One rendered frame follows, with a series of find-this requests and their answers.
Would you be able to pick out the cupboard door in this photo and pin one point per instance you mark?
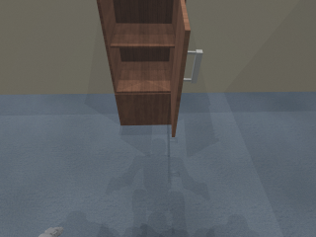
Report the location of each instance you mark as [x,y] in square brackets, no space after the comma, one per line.
[183,32]

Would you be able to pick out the handle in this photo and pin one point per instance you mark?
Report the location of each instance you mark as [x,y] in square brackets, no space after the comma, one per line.
[197,61]

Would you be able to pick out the robot left hand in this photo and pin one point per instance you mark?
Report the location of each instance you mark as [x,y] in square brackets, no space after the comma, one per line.
[52,232]

